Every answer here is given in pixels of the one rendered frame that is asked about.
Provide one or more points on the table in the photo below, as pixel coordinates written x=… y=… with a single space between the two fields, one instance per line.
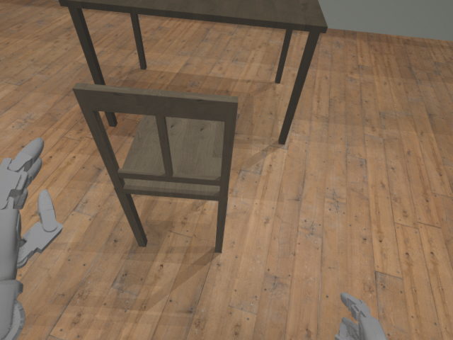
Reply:
x=303 y=15

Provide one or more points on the left robot hand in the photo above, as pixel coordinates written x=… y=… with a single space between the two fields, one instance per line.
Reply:
x=15 y=176

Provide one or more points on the chair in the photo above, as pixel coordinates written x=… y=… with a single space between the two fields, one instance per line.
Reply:
x=182 y=148

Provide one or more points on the left robot forearm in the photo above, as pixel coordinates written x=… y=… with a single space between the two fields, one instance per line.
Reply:
x=12 y=314

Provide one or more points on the right robot hand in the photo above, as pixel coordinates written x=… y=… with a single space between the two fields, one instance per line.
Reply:
x=369 y=328

